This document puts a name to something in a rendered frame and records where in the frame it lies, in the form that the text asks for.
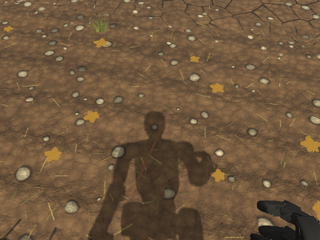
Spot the right robot hand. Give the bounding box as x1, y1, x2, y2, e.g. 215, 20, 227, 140
250, 200, 320, 240

